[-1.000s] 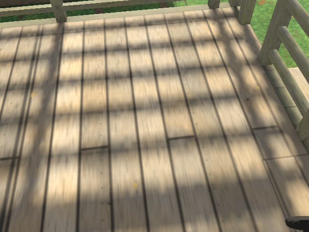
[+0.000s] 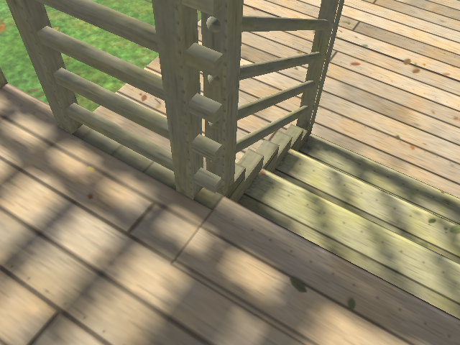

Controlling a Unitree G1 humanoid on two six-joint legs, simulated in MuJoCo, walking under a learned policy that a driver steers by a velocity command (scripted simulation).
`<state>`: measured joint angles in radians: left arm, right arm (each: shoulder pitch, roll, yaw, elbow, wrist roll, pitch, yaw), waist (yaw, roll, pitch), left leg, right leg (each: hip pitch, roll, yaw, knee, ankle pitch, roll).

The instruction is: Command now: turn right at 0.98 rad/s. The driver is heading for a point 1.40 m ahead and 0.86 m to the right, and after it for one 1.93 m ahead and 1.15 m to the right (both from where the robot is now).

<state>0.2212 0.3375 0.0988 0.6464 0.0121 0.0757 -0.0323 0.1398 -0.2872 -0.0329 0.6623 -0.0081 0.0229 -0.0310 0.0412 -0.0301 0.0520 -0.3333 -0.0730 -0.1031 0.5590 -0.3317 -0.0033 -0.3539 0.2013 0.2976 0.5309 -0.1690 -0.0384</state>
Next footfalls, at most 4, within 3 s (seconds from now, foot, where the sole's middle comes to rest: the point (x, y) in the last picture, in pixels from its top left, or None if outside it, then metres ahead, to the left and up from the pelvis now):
0.48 right None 0.01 -0.13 -0.77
1.02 left None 0.22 -0.09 -0.77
1.46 right None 0.09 -0.31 -0.77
1.94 left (390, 319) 0.54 -0.42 -0.77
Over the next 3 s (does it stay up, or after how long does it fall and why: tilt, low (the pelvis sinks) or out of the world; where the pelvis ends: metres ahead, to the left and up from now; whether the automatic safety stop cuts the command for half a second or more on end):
stays up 1.20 -0.61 -0.37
